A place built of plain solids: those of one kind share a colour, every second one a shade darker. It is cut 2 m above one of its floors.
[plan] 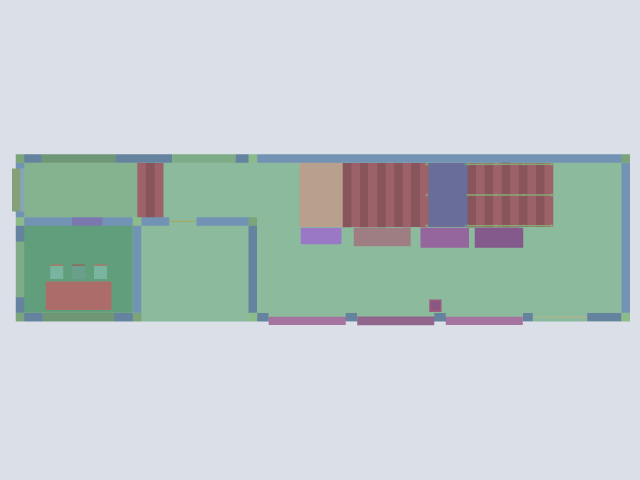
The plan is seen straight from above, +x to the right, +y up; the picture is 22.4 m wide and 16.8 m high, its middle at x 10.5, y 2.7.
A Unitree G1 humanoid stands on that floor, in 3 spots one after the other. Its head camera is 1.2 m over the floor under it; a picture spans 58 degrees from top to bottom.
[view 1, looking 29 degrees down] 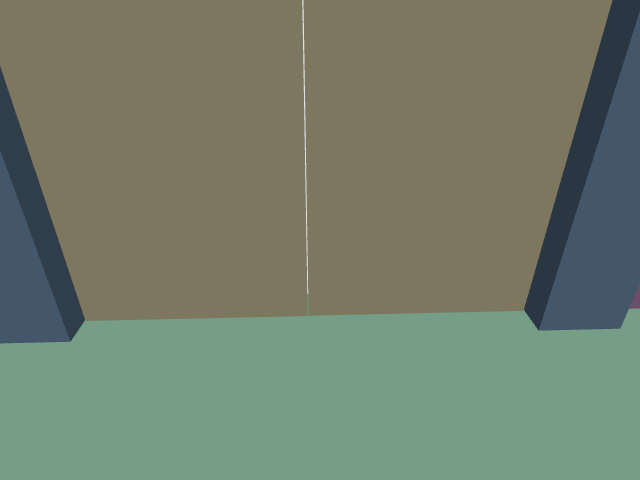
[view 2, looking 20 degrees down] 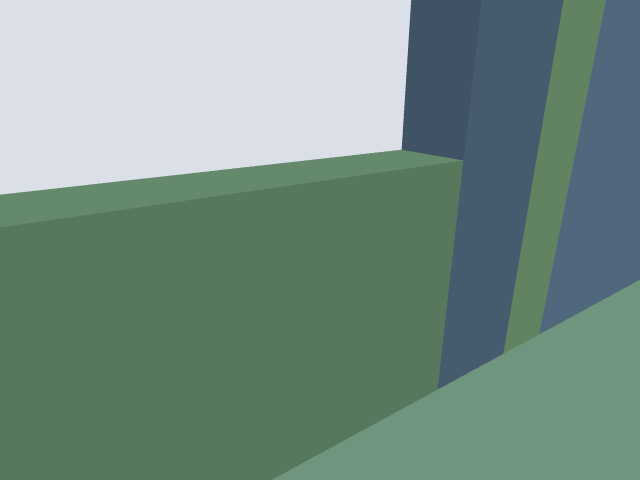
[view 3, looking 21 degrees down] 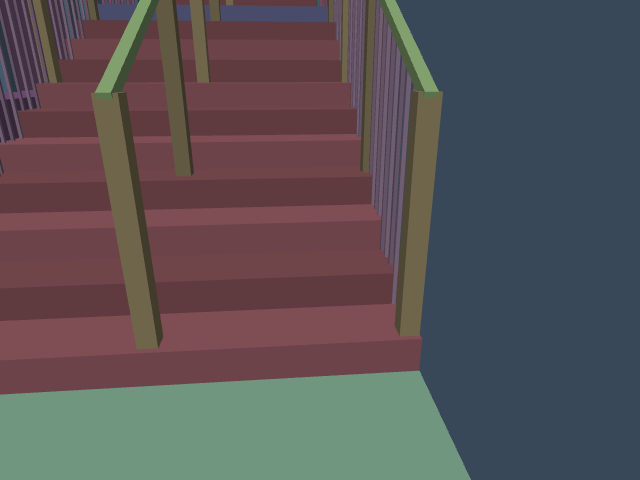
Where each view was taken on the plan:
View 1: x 18.90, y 1.50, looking -92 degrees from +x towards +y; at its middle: entrance_leaf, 1.70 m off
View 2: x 6.32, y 4.45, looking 56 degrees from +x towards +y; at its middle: wall_sill_win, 1.22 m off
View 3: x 20.17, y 4.84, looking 175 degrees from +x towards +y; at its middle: tread_slab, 2.27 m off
